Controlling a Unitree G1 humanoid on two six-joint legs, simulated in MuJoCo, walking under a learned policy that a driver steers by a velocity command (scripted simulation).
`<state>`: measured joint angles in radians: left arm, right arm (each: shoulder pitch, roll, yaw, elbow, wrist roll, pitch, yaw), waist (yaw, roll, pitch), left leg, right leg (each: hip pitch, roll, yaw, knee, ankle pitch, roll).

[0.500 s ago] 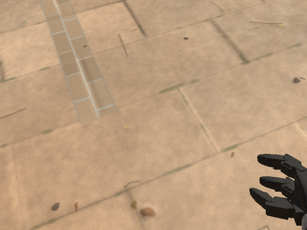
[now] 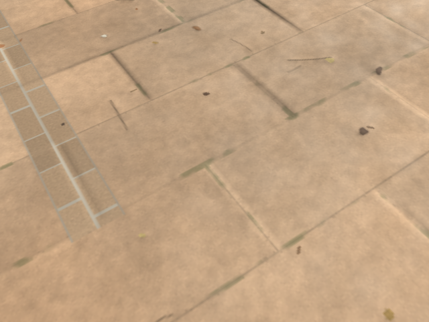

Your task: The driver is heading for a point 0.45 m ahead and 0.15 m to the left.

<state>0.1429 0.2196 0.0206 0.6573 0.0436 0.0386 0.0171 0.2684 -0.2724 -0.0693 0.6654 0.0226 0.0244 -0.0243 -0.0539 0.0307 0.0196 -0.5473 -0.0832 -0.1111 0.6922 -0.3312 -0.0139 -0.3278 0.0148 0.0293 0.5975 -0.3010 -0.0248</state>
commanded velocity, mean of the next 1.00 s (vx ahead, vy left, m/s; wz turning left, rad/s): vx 0.11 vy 0.00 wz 0.45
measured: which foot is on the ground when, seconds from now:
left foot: up 0.00-0.32, down 0.34-0.82, up 0.84-1.00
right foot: down 0.00-0.36, up 0.38-0.76, down 0.78-1.00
